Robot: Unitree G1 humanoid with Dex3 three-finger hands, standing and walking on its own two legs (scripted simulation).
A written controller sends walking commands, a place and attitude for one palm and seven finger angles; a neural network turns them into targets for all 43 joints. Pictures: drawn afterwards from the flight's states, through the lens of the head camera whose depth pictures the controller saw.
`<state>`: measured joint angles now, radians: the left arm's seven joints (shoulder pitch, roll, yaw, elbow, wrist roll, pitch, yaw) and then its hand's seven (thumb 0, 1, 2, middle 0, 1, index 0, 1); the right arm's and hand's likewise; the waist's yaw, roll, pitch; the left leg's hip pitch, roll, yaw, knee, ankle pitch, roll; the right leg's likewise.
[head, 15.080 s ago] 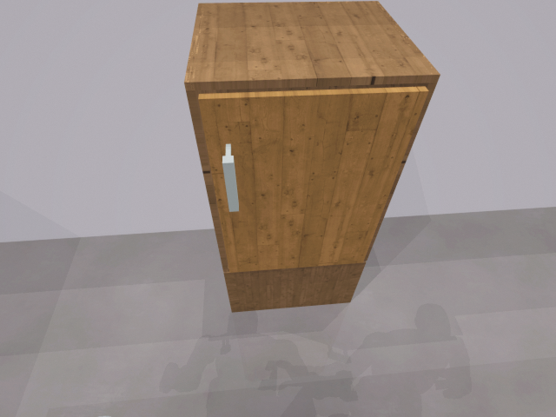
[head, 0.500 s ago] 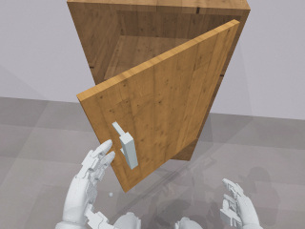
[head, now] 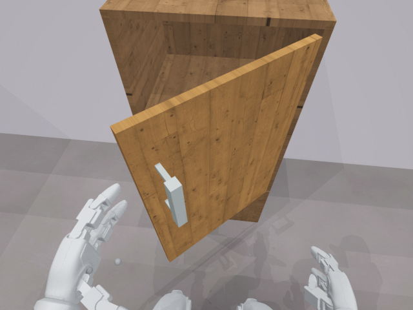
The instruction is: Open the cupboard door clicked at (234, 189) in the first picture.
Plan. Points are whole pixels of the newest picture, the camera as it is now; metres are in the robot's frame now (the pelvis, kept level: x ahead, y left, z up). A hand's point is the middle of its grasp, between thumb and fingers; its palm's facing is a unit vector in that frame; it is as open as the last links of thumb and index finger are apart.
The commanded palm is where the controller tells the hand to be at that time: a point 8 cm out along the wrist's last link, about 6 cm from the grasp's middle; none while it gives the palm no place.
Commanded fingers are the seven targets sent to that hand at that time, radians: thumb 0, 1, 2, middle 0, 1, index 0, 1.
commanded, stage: draw the hand back to the body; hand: left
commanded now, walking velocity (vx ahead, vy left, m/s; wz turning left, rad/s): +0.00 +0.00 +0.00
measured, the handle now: (171, 196) +0.31 +0.09 +0.07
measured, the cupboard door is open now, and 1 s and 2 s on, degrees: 43 43 43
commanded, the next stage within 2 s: step back with the hand held close in 1.40 s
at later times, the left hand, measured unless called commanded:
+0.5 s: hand (49, 246) +0.19 +0.22 +0.15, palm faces +0.18 -0.94 -0.29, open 15.1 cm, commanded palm +0.15 +0.27 +0.18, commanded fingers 0.00 0.03 0.52 -0.17 -0.30 -0.17 -0.30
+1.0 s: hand out of the picture +0.21 +0.27 +0.24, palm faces +0.43 -0.81 -0.40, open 9.3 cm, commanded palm +0.17 +0.32 +0.26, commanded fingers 0.00 0.90 0.90 -0.20 -0.30 -0.20 -0.30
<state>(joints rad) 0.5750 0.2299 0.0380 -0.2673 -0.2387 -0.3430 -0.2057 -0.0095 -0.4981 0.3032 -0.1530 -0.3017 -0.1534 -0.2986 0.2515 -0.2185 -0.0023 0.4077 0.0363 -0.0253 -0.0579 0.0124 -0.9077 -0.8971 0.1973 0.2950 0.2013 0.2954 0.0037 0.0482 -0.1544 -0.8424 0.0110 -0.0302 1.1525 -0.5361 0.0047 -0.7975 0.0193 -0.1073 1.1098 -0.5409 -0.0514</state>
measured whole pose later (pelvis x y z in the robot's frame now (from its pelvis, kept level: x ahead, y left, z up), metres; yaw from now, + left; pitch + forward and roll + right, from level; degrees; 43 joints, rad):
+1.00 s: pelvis +0.03 +0.02 +0.09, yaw +0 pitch -3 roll -1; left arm 0.51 0.35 0.30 -0.45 -0.07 -0.04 0.13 0.01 0.56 0.76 -0.20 -0.30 -0.19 -0.30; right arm 0.20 -0.23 0.04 0.59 0.01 -0.10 -0.08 0.01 -0.91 -0.90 0.20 0.30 0.20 0.30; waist 0.07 0.06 -0.01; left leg -0.15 -0.02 0.01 0.48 -0.28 0.03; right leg -0.12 0.00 -0.06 0.45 -0.28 -0.01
